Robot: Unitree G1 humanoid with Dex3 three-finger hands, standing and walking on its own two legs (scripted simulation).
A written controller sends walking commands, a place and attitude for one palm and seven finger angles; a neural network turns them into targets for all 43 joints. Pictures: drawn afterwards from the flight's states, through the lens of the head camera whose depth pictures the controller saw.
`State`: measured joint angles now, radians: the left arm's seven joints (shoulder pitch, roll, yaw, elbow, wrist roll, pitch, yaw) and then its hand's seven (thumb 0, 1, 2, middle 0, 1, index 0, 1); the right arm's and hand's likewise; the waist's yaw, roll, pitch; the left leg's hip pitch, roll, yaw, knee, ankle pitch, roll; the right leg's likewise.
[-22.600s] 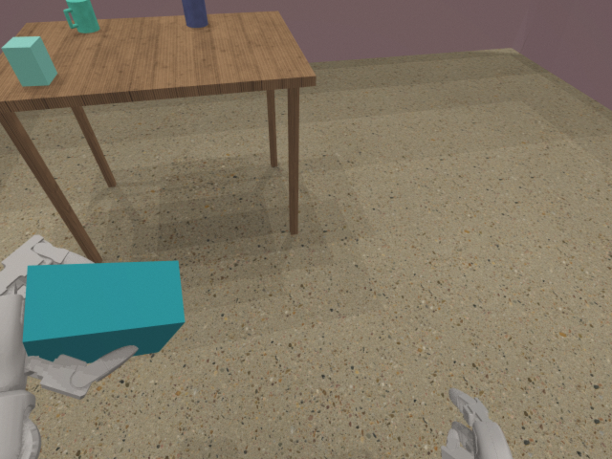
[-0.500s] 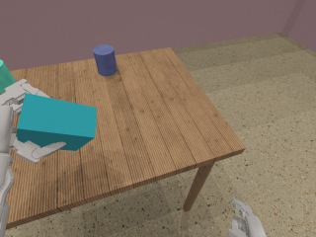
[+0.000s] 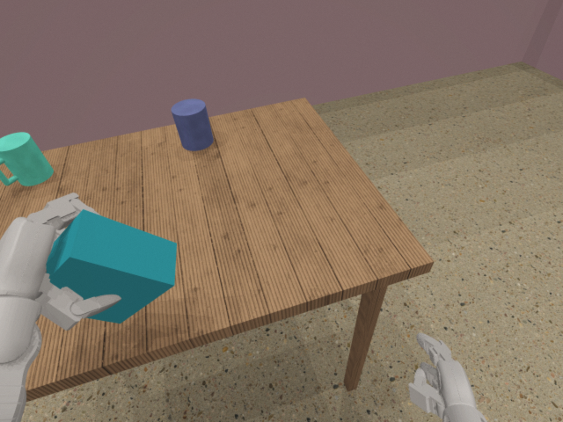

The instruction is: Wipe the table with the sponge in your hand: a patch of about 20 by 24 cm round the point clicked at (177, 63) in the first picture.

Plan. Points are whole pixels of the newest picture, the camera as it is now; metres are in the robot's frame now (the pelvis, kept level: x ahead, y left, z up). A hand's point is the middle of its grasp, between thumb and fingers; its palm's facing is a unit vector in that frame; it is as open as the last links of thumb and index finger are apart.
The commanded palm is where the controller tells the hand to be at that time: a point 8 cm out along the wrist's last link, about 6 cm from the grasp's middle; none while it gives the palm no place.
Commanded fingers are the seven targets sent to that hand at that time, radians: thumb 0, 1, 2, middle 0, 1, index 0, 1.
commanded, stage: turn the palm down, sponge in hand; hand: left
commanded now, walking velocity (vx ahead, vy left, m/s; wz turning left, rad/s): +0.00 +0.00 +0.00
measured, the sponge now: (119, 277) +0.24 +0.25 +0.12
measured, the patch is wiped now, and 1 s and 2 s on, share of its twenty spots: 0.00 0.00 0.00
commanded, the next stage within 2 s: move the sponge above the wiping area in 1.60 s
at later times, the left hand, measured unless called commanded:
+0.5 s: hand (103, 260) +0.24 +0.24 +0.17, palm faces +0.23 -0.36 -0.91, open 10.3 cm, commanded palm +0.20 +0.26 +0.22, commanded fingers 0.00 0.10 1.30 -1.20 -1.60 -1.20 -1.60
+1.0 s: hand (75, 251) +0.24 +0.28 +0.18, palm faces +0.17 -0.13 -0.98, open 10.3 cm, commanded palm +0.20 +0.27 +0.24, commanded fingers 0.00 0.10 1.30 -1.20 -1.60 -1.20 -1.60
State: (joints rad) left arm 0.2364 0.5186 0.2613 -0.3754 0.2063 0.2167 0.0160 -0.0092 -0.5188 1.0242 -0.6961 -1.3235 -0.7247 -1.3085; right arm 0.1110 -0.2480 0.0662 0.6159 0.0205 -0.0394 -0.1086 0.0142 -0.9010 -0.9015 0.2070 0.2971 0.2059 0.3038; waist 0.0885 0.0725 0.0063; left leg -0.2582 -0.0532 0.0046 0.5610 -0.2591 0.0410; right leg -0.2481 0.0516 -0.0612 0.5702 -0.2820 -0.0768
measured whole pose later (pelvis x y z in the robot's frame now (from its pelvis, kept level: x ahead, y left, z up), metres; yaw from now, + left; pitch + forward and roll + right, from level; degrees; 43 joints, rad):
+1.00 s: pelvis +0.00 -0.01 +0.01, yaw -1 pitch -4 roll +1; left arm 0.11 0.62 0.05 -0.37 0.70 0.46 -0.08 0.00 -0.52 1.02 -0.70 -1.32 -0.73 -1.30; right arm 0.01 -0.27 0.08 0.63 0.05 0.03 -0.10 0.01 -0.90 -0.90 0.21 0.30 0.20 0.30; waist 0.13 0.12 0.01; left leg -0.20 -0.05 0.02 0.49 -0.23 0.03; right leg -0.20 0.06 -0.04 0.51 -0.25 -0.09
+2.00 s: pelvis -0.01 +0.01 +0.01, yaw -1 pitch -5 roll +1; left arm 0.01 0.57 -0.05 -0.24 0.86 0.46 -0.12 0.00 -0.52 1.03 -0.70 -1.32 -0.73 -1.30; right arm -0.03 -0.26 0.07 0.68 0.04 0.03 -0.07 0.01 -0.90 -0.90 0.20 0.30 0.20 0.30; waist 0.15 0.13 0.02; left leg -0.15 -0.06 0.03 0.40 -0.17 0.05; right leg -0.16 0.05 -0.02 0.45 -0.20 -0.07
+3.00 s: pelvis +0.00 +0.00 +0.01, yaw -2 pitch -4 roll +1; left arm 0.00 0.51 -0.08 -0.12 0.88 0.39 -0.04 0.00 -0.52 1.03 -0.70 -1.32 -0.73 -1.30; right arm 0.00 -0.26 0.05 0.69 0.04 0.03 -0.07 0.01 -0.90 -0.90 0.20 0.30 0.20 0.30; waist 0.13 0.12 0.00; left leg -0.16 -0.05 0.03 0.40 -0.19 0.04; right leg -0.16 0.06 -0.02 0.43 -0.21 -0.08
